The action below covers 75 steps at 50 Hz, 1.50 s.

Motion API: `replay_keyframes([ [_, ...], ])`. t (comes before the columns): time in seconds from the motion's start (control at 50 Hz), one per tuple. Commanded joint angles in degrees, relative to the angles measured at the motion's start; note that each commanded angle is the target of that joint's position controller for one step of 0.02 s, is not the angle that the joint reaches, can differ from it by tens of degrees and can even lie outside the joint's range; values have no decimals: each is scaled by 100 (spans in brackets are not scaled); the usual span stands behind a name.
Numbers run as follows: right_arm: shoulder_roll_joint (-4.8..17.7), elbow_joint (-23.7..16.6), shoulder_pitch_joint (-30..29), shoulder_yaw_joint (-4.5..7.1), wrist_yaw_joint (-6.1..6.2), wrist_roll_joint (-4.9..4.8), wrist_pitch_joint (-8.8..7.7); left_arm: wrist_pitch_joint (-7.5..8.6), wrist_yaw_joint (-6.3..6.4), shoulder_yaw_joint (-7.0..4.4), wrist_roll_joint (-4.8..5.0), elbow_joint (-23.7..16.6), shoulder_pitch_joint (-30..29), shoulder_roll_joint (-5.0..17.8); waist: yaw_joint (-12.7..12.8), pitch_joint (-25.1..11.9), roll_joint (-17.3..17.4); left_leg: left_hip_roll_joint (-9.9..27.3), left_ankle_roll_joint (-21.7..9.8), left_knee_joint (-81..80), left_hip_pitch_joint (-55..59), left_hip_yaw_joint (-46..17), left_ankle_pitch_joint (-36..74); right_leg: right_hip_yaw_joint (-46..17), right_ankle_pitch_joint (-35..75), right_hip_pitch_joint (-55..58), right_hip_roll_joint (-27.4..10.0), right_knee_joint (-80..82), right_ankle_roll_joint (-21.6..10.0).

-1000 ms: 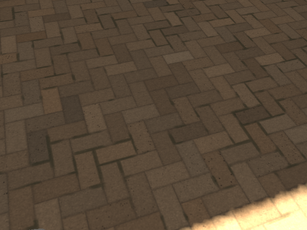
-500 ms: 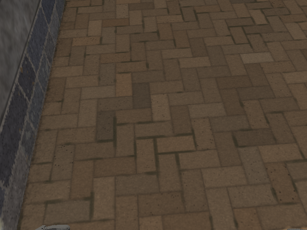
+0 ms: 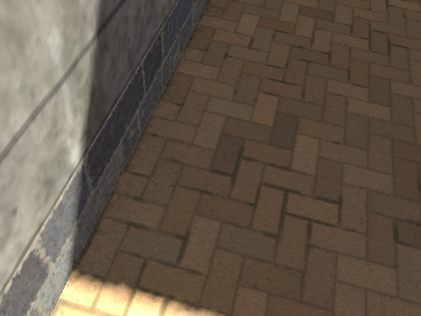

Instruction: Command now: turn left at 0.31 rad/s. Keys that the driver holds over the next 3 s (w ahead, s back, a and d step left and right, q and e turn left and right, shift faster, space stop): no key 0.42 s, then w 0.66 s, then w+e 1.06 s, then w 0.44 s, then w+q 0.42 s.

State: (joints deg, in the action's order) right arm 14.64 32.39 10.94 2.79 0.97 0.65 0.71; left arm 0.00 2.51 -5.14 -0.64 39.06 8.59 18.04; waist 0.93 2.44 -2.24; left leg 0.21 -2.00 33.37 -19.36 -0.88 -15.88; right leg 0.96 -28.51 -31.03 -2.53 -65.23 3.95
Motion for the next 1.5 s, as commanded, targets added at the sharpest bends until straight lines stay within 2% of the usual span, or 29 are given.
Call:
replay_keyframes([
  [0.02,678,-429,-351,105,84,47,-132,66,11,-53,-18,-521,-269,328,-16,-826,1074,1265,-1007,-1152,824,-1306,2379,-211,672,-510,20,-609,90],
  [0.08,580,-397,-354,-10,93,182,-164,-4,31,-5,43,-537,-259,293,-34,-867,1048,1156,-978,-1156,661,-1093,1988,-182,1119,-94,103,53,171],
  [0.2,676,-217,-172,47,46,42,-142,28,-83,145,71,-601,-411,34,-231,-383,1288,1087,-927,-1335,419,-1517,2,-88,748,1050,218,2508,-17],
  [0.24,456,-154,-347,-28,15,-31,-175,105,-122,160,28,-470,-141,-51,30,-262,1078,941,-731,-1233,156,-1494,-78,-52,1719,1879,268,3968,-169],
  [0.28,200,-35,-102,-115,-12,51,-312,158,-116,134,-97,-573,-86,319,-105,-539,546,577,-275,-813,-260,-1177,-73,-798,3884,2881,-357,4075,-377],
  [0.3,231,-17,245,-107,-55,93,-377,161,-121,126,-56,-545,-297,485,-492,-662,-303,313,-48,-910,-263,-787,-297,-699,3709,2821,-398,3656,-703],
  [0.34,501,-46,-341,-49,-38,134,-394,183,-196,213,38,-588,-420,47,-117,-505,-237,143,187,-561,141,-551,-264,-674,2153,2122,-121,3886,-718],
  [0.44,224,32,-229,-155,-110,108,-339,150,-127,276,-36,-560,-51,-5,-56,-521,28,46,72,-360,93,-423,-551,-583,1264,1971,42,3797,-676],
  [0.46,233,28,-269,-51,-401,116,-442,373,-388,274,26,-787,-285,-23,-229,322,367,72,-164,-842,-501,-458,-2076,-617,-1010,902,-154,4178,-768],
  [0.48,582,105,-189,106,-416,211,-489,449,-405,101,-47,-780,-178,396,-189,395,178,81,-384,-804,-514,-592,-2822,-699,-1704,586,-129,4279,-965],
  [0.52,600,346,181,236,-260,292,-618,569,-227,25,-117,-768,54,387,-286,-158,197,234,-689,-743,-142,-718,-2517,-763,-1226,827,-229,4265,-1192],
  [0.56,310,310,-161,160,-118,188,-742,692,-68,122,-86,-882,-163,78,-233,-542,253,430,-833,-944,11,-853,-1695,-767,-292,1273,-276,4197,-1246],
  [0.74,363,540,-118,205,-47,239,-675,817,-123,74,-254,-713,547,-198,-42,-434,634,911,-1405,-1174,176,-1120,-1018,319,1031,1690,247,3722,-1133],
  [0.76,317,525,-150,193,-91,317,-667,856,-111,39,-232,-631,753,-141,55,-660,388,631,-1248,-599,87,-749,-575,109,1390,2114,113,3863,-1260],
  [0.8,-129,265,-681,63,-303,508,-712,907,19,-106,-291,-328,2245,386,767,-878,-884,-492,-317,2358,-2732,-25,-1295,-2831,2996,4608,-1424,4537,-2608],
  [0.82,-223,226,-986,30,-328,337,-823,888,8,-60,-407,-115,2992,280,1090,-673,-480,-510,-296,3886,-4110,-790,-1878,-3386,2974,5215,-2029,4709,-2725],
  [0.84,-230,239,-1072,16,-306,312,-885,836,-69,17,-444,53,2771,147,847,-435,-137,-358,-301,4665,-4672,-949,-1471,-2920,2921,5011,-2007,4618,-2388],
  [0.86,540,1,-1372,164,-207,-475,-858,667,-171,-281,145,-41,2801,1078,734,207,-374,-96,-28,5389,-5928,-121,-1754,-2753,4584,5942,-1728,4377,-2317],
  [0.94,39,-382,-1474,-195,-310,-315,-683,453,-43,211,98,-54,1391,-75,-47,566,-121,736,373,3643,-4101,-48,-721,-1222,3328,3016,-1160,5692,-1542],
  [0.98,-113,-382,-1511,-273,-455,-54,-750,536,-19,100,182,27,1061,336,-34,336,-16,469,387,1566,-1269,393,1204,-254,2981,1280,-333,6075,-1339],
  [1.02,349,-283,-1222,-76,-438,-91,-688,656,-110,-78,173,151,1233,1074,-139,-47,-256,117,307,935,-357,435,1546,-398,4081,1834,-597,6028,-1411],
  [1.1,1043,388,514,279,-252,-124,-499,493,-192,-55,110,368,1670,853,-813,-924,-267,-237,-218,39,1376,586,1276,-254,5494,2679,-534,3175,-916],
  [1.12,1263,508,1307,308,-148,13,-451,457,-221,81,-41,185,1825,379,-1009,-1431,403,708,-558,188,2936,-550,1005,-350,3450,1323,-182,1240,-683],
  [1.14,1645,528,1528,293,-184,347,-543,531,-236,309,107,116,2643,-525,-411,-2288,2037,2232,-1464,-786,3857,-3716,126,-976,-722,-170,860,-1094,-450],
  [1.16,1433,609,1677,327,-237,207,-638,586,-285,239,391,126,2578,-31,-611,-2532,1847,2459,-1769,-2004,3813,-5083,-1685,-1554,-451,-924,802,-1922,-396],
  [1.18,1143,666,1156,262,-193,128,-681,578,-276,144,479,-84,1866,350,-501,-1461,1317,2311,-1420,-2122,2991,-4261,-2331,-1280,56,-1352,437,-1867,-413],
  [1.22,907,663,339,193,-137,92,-703,541,-139,99,199,-170,1133,610,-198,-788,400,2015,-942,-2064,1366,-2788,-965,-939,1133,-890,-175,-1403,-479],
  [1.3,894,967,178,178,-32,90,-851,245,-153,86,269,-219,1273,258,242,-417,681,1732,-780,-2481,448,-1259,241,-1143,1687,-792,-397,-1094,-548],
  [1.5,1162,1185,856,236,246,139,-514,182,-395,53,103,-733,-362,74,-228,194,791,1622,-565,-2458,1165,594,760,-519,3496,-1714,-252,902,-158],
])
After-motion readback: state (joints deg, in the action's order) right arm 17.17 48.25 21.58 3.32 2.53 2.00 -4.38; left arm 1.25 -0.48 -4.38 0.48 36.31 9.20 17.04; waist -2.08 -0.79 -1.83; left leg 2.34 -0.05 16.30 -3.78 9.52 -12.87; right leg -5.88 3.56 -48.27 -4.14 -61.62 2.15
